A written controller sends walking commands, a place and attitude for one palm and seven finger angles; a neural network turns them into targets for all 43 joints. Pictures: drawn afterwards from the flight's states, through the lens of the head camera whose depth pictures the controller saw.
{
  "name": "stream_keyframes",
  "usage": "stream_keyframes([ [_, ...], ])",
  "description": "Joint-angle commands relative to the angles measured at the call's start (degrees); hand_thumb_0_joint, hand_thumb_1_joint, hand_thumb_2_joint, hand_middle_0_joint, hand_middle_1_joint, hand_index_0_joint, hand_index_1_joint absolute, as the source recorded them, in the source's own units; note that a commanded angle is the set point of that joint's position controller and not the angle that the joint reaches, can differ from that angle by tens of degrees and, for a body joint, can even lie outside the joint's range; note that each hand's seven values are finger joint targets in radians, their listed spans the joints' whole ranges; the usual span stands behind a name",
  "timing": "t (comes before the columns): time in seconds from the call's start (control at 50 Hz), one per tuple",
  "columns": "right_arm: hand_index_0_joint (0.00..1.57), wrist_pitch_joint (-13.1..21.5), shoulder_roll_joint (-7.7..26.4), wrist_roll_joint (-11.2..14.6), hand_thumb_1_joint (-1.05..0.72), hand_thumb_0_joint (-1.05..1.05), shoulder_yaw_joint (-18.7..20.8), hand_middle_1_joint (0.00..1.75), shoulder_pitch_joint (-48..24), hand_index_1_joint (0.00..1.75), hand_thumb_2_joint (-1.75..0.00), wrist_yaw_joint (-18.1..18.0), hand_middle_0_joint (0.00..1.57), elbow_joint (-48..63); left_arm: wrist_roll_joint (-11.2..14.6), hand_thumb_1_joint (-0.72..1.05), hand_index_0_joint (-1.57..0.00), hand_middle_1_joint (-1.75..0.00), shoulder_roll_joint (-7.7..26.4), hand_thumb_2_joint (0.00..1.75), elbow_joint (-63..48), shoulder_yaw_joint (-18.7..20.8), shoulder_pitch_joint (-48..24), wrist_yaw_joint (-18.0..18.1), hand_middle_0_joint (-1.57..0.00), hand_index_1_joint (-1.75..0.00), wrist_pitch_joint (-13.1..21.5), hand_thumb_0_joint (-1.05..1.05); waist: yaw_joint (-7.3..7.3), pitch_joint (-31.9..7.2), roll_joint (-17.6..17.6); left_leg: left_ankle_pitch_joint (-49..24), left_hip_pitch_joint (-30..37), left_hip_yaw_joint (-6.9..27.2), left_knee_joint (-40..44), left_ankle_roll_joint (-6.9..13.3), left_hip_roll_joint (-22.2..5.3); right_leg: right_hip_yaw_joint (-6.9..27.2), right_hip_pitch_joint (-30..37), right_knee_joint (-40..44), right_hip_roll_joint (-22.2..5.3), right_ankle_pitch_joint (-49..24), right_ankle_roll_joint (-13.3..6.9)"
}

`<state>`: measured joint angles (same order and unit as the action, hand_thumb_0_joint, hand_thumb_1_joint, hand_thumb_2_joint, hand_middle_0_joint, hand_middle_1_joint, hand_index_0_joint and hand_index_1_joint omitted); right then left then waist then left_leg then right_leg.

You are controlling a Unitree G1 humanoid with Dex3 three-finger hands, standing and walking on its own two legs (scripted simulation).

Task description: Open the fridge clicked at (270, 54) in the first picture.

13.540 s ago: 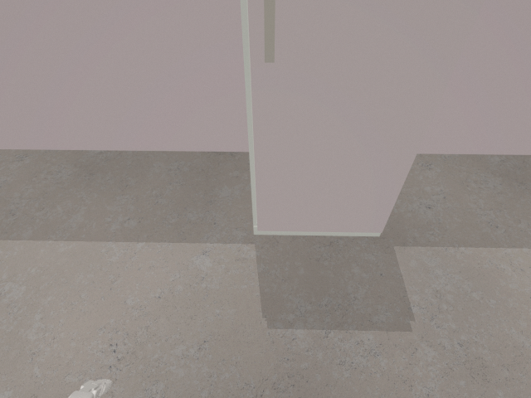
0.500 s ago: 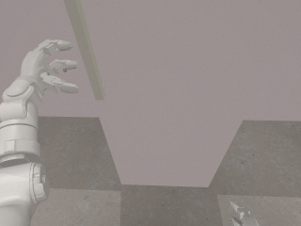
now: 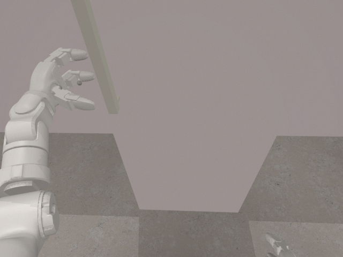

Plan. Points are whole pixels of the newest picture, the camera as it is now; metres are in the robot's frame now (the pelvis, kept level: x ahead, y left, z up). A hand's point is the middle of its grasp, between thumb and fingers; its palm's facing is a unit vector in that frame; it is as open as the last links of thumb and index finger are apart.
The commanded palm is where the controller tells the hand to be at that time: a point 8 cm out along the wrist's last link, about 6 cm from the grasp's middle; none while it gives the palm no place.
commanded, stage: feel for the door with the fingertips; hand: left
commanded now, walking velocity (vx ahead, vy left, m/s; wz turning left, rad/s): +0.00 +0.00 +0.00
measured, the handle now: (100, 53) +0.48 +0.18 +0.26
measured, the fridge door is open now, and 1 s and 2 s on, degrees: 0 0 0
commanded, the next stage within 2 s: slide the fingers in behind the handle in 0.68 s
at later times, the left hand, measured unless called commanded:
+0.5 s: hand (92, 80) +0.42 +0.19 +0.23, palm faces +0.04 -1.00 -0.03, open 14.0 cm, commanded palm +0.40 +0.24 +0.23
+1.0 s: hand (95, 75) +0.44 +0.19 +0.23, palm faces +0.03 -1.00 -0.01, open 13.7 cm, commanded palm +0.41 +0.25 +0.23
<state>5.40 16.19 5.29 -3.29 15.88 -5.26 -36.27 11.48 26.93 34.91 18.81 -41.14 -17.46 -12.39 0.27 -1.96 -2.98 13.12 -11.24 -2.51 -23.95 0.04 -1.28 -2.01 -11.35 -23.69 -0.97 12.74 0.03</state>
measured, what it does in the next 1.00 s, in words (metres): stands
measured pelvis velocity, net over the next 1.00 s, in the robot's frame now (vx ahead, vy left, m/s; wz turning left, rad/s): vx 0.00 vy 0.00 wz -0.01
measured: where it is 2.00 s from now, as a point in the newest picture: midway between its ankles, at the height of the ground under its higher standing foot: outside the picture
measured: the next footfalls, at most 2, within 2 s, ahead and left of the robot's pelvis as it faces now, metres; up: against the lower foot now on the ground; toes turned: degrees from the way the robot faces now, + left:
none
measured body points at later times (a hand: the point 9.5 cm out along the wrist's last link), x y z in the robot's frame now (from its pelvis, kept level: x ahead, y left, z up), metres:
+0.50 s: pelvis -0.01 +0.00 +0.00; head -0.01 -0.02 +0.45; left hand +0.41 +0.25 +0.24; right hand +0.15 -0.24 -0.10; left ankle -0.01 +0.12 -0.74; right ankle +0.00 -0.12 -0.74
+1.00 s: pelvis +0.00 +0.00 +0.00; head +0.00 -0.02 +0.45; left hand +0.43 +0.25 +0.23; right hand +0.10 -0.26 -0.11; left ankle -0.01 +0.12 -0.74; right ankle +0.00 -0.12 -0.74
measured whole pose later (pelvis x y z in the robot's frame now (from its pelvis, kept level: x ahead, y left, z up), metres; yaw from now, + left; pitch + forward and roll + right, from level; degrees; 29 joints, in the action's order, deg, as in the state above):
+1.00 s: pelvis +0.00 +0.00 +0.00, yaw -1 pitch +1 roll +0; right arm 4.7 16.1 4.7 -2.7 17.8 -5.3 -38.0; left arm 9.2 25.2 44.1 18.3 -48.6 -13.1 -10.1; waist 1.9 -2.1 -2.6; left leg 12.8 -12.5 -3.0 -24.0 0.0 -1.6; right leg -1.5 -12.9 -23.7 -0.6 12.2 -0.1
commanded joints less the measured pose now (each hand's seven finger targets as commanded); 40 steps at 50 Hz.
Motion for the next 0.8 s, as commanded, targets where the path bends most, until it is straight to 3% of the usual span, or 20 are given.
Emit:
stream_keyframes([
  [0.0,0.20,3.68,6.31,-0.04,-0.90,0.00,2.50,0.30,-6.65,0.30,-0.90,-0.27,0.20,8.68,2.26,-0.50,-0.30,-1.20,11.62,0.30,-17.24,2.02,-27.35,0.45,-0.30,-1.20,4.27,0.00,-0.56,-17.56,0.31,-15.96,9.79,1.95,1.18,1.98,0.99,-0.39,3.60,1.38,1.16,-17.94,-1.85],
  [0.02,0.20,3.73,6.34,0.01,-0.90,0.00,2.43,0.30,-7.02,0.30,-0.90,-0.25,0.20,8.41,2.08,-0.50,-0.30,-1.20,10.08,0.30,-16.65,0.66,-27.64,0.87,-0.30,-1.20,3.46,0.00,-0.24,-15.57,0.26,-14.47,9.06,2.04,1.52,1.90,0.92,-0.49,2.38,1.62,1.15,-16.32,-1.78],
  [0.08,0.20,3.19,6.45,0.06,-0.90,0.00,2.42,0.30,-7.19,0.30,-0.90,-0.31,0.20,7.62,1.15,-0.50,-0.30,-1.20,10.15,0.30,-14.03,0.85,-26.77,3.05,-0.30,-1.20,0.61,0.00,-0.36,-11.92,1.28,-11.57,6.87,2.10,2.18,1.98,0.88,-0.49,0.86,2.41,1.07,-13.00,-1.61],
  [0.14,0.20,2.61,6.40,-0.24,-0.90,0.00,2.50,0.30,-7.52,0.30,-0.90,-0.23,0.20,7.85,0.10,-0.50,-0.30,-1.20,10.21,0.30,-16.03,0.65,-28.05,5.18,-0.30,-1.20,-0.40,0.00,-0.48,-14.05,1.79,-11.66,7.19,1.89,2.17,2.00,0.88,-0.34,2.19,2.52,0.79,-12.60,-1.49],
  [0.22,0.20,2.59,5.67,-0.27,-0.90,0.00,2.32,0.30,-7.89,0.30,-0.90,-0.45,0.20,7.72,0.11,-0.50,-0.30,-1.20,5.39,0.30,-17.70,-3.47,-32.18,5.45,-0.30,-1.20,0.05,0.00,0.91,-15.43,1.72,-11.93,9.20,2.30,1.78,2.13,0.91,-0.34,1.62,2.38,1.01,-13.12,-1.53],
  [0.28,0.20,2.64,5.79,-0.55,-0.90,0.00,2.19,0.30,-7.76,0.30,-0.90,-0.81,0.20,7.36,0.77,-0.50,-0.30,-1.20,9.85,0.30,-16.68,0.66,-32.75,5.45,-0.30,-1.20,1.26,0.00,0.21,-17.59,3.37,-12.07,9.21,2.11,1.50,2.32,1.24,0.19,3.63,2.55,0.97,-14.18,-1.46],
  [0.36,0.20,2.68,5.87,-0.39,-0.90,0.00,1.88,0.30,-7.19,0.30,-0.90,-1.41,0.20,6.13,-0.07,-0.50,-0.30,-1.20,8.78,0.30,-11.46,-1.92,-37.17,5.34,-0.30,-1.20,2.21,0.00,1.87,-13.40,1.58,-8.49,7.64,2.28,1.99,2.27,1.10,0.26,0.64,3.60,0.72,-10.17,-1.30],
  [0.38,0.20,2.70,6.03,-0.50,-0.90,0.00,1.90,0.30,-6.72,0.30,-0.90,-1.45,0.20,5.89,-0.60,-0.50,-0.30,-1.20,9.80,0.30,-10.64,-1.47,-37.67,5.52,-0.30,-1.20,2.57,0.00,1.73,-13.88,1.12,-8.60,7.54,2.57,2.05,2.15,1.14,0.18,0.81,3.35,0.76,-10.02,-1.47],
  [0.4,0.20,2.72,5.86,-0.43,-0.90,0.00,1.85,0.30,-6.78,0.30,-0.90,-1.47,0.20,5.95,-0.73,-0.50,-0.30,-1.20,8.87,0.30,-9.96,-2.16,-37.54,5.52,-0.30,-1.20,2.70,0.00,1.55,-14.43,-0.66,-9.05,7.91,2.40,1.91,2.10,1.26,0.29,0.81,3.19,0.70,-10.46,-1.61],
  [0.44,0.20,2.85,6.03,-0.56,-0.90,0.00,2.05,0.30,-6.07,0.30,-0.90,-1.38,0.20,5.79,-0.83,-0.50,-0.30,-1.20,8.67,0.30,-8.38,-2.38,-38.12,5.57,-0.30,-1.20,3.39,0.00,1.52,-15.42,-0.81,-10.05,8.55,2.68,1.81,1.94,1.20,-0.03,1.01,3.01,0.78,-10.99,-1.77],
  [0.52,0.20,2.89,6.32,-0.69,-0.90,0.00,2.20,0.30,-4.80,0.30,-0.90,-1.31,0.20,5.51,-0.36,-0.50,-0.30,-1.20,9.49,0.30,-4.15,-0.98,-37.63,5.12,-0.30,-1.20,3.90,0.00,1.29,-16.23,3.35,-10.72,7.10,2.60,1.83,2.12,1.17,-0.04,2.29,2.49,0.83,-12.95,-1.63],
  [0.54,0.20,2.87,6.62,-0.76,-0.90,0.00,2.47,0.30,-4.33,0.30,-0.90,-1.17,0.20,5.51,-0.45,-0.50,-0.30,-1.20,11.38,0.30,-2.77,0.73,-35.79,5.12,-0.30,-1.20,4.32,0.00,0.72,-16.94,4.81,-11.21,6.81,2.49,1.79,2.20,1.11,-0.08,3.26,2.58,0.84,-13.30,-1.56],
  [0.58,0.20,2.73,6.48,-0.66,-0.90,0.00,2.40,0.30,-4.35,0.30,-0.90,-0.97,0.20,5.97,-0.83,-0.50,-0.30,-1.20,12.03,0.30,-3.30,1.33,-35.12,5.15,-0.30,-1.20,4.80,0.00,0.06,-17.43,3.07,-12.03,6.10,2.10,1.88,2.13,1.21,0.20,4.30,1.94,0.61,-14.69,-1.65],
  [0.64,0.20,2.47,6.88,-0.73,-0.90,0.00,2.83,0.30,-3.30,0.30,-0.90,-0.76,0.20,5.71,-1.64,-0.50,-0.30,-1.20,12.93,0.30,-1.89,1.69,-35.55,5.65,-0.30,-1.20,5.70,0.00,0.49,-16.16,4.65,-12.32,5.49,1.78,1.82,2.33,0.91,0.12,3.88,2.23,0.68,-14.93,-1.41],
  [0.66,0.20,2.48,6.78,-0.68,-0.90,0.00,2.79,0.30,-3.46,0.30,-0.90,-0.70,0.20,6.12,-1.60,-0.50,-0.30,-1.20,12.75,0.30,-2.92,1.69,-35.92,5.70,-0.30,-1.20,5.82,0.00,0.27,-16.28,3.33,-12.37,5.41,1.64,1.84,2.41,0.99,0.34,3.96,2.08,0.63,-15.12,-1.46],
  [0.68,0.20,2.44,6.91,-0.74,-0.90,0.00,2.92,0.30,-2.89,0.30,-0.90,-0.77,0.20,5.94,-1.96,-0.50,-0.30,-1.20,14.61,0.30,-1.86,3.21,-35.32,5.78,-0.30,-1.20,5.81,0.00,0.20,-16.61,4.51,-12.63,5.21,1.50,1.74,2.48,0.96,0.39,4.41,2.01,0.70,-15.72,-1.39],
  [0.72,0.20,2.35,6.77,-0.56,-0.90,0.00,2.92,0.30,-2.87,0.30,-0.90,-0.80,0.20,5.94,-1.99,-0.50,-0.30,-1.20,12.47,0.30,-2.36,1.14,-36.91,5.35,-0.30,-1.20,5.74,0.00,0.91,-15.66,2.58,-12.08,5.33,1.16,1.65,2.45,1.02,0.52,3.17,2.16,0.72,-15.40,-1.33],
  [0.78,0.20,2.31,7.21,-0.63,-0.90,0.00,3.08,0.30,-1.82,0.30,-0.90,-0.98,0.20,5.41,-2.40,-0.50,-0.30,-1.20,13.50,0.30,-1.04,1.16,-39.29,5.52,-0.30,-1.20,5.79,0.00,1.69,-14.48,2.56,-10.26,4.65,1.59,1.96,2.43,0.92,0.32,2.06,2.70,0.79,-12.93,-1.29],
])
